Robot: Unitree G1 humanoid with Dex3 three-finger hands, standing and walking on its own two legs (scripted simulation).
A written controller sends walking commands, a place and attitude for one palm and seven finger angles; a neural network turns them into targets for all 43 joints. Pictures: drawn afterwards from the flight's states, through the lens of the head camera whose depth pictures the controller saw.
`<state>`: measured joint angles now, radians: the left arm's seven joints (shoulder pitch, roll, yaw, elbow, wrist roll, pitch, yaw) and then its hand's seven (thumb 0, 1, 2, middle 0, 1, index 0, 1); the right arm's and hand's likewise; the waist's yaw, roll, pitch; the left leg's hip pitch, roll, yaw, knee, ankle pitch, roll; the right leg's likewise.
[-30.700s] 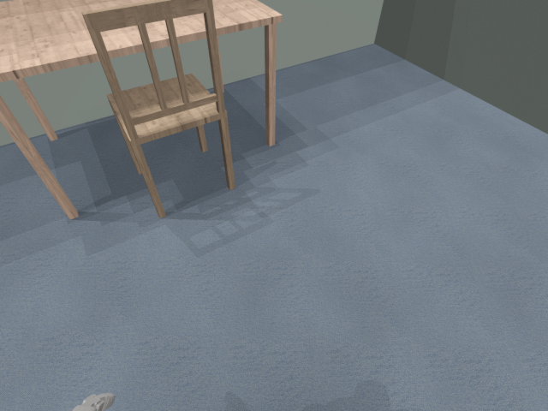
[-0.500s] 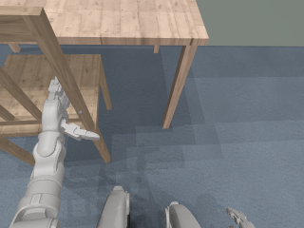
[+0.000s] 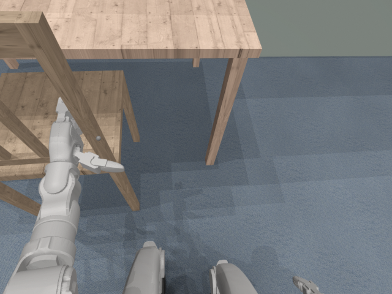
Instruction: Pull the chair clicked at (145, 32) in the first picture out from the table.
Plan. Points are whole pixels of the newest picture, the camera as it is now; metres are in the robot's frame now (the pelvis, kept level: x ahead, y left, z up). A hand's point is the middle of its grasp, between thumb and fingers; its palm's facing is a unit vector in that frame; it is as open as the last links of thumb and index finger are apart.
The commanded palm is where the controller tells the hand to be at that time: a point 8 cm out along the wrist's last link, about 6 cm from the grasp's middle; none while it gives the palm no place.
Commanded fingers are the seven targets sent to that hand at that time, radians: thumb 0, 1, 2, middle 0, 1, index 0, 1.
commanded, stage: push the fingers through the gap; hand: left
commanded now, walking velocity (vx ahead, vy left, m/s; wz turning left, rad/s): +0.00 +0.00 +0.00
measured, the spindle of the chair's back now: out of the picture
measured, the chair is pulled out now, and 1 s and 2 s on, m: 0.00 0.00 0.04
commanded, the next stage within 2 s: hook a spindle and tug to test in 0.10 s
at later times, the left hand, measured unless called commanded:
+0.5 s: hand (96, 136) +0.42 +0.21 +0.03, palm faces +0.09 -1.00 -0.02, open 16.0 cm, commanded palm +0.40 +0.24 +0.03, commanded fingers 0.00 -0.44 0.32 -0.34 -0.96 -0.34 -0.96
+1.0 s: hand (94, 133) +0.43 +0.21 +0.03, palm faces +0.13 -0.99 -0.01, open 7.4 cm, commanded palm +0.40 +0.23 +0.03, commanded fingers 0.00 0.90 0.90 -0.50 -1.45 -0.50 -1.45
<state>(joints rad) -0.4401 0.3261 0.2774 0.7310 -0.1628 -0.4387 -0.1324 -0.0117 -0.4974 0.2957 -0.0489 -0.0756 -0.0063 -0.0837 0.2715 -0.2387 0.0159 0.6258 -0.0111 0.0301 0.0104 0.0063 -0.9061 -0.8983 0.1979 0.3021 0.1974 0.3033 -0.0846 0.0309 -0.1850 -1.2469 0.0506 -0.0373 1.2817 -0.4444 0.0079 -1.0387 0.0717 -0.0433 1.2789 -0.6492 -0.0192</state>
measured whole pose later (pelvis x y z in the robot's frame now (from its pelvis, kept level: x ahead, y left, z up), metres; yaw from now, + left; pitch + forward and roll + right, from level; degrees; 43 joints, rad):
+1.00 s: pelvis +0.01 +0.01 +0.00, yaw +0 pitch +24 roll -5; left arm -0.45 0.31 0.24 0.71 -0.17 -0.43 -0.08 0.00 0.43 0.69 -0.38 -1.35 -0.37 -1.38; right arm 0.27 -0.23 0.01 0.62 -0.01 0.05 0.03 0.01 -0.91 -0.90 0.20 0.30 0.20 0.30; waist -0.08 0.03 -0.18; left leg -1.24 0.04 -0.04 1.28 -0.46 0.02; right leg -1.02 0.06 -0.04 1.25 -0.65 0.00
